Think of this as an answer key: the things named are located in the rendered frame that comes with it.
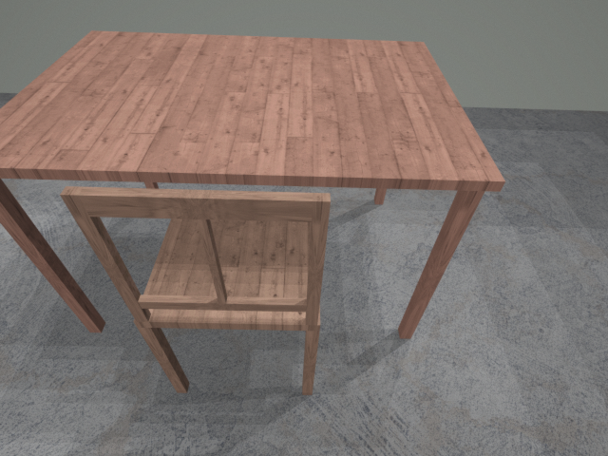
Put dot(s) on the table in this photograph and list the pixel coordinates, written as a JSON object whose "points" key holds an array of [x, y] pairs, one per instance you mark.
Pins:
{"points": [[250, 110]]}

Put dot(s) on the chair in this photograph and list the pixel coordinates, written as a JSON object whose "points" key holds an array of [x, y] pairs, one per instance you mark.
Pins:
{"points": [[231, 260]]}

